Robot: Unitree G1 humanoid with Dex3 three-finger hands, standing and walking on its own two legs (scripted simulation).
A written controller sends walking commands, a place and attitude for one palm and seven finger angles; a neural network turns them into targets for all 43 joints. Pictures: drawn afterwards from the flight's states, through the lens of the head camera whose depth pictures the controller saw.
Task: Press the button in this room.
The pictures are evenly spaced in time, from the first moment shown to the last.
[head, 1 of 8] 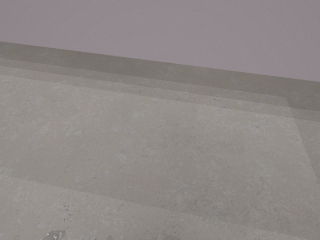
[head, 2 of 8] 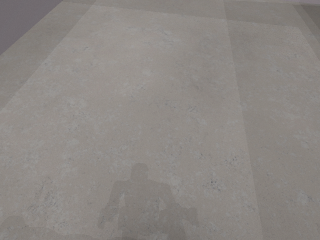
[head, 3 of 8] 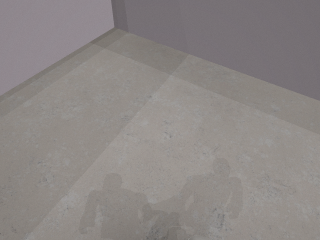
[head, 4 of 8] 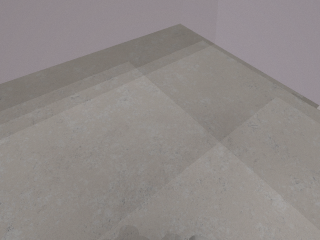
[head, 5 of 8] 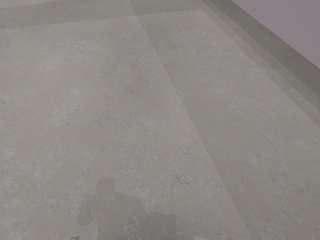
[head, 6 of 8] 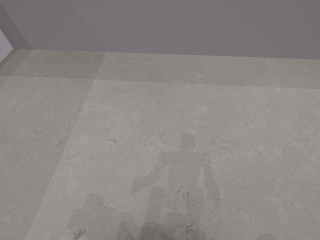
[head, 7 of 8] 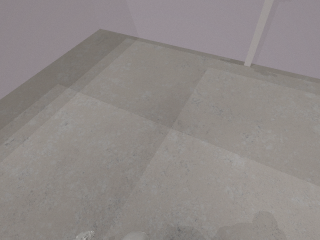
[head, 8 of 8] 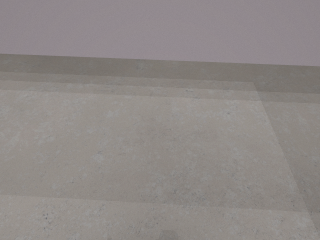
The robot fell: no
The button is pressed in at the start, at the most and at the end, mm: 0 0 0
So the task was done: no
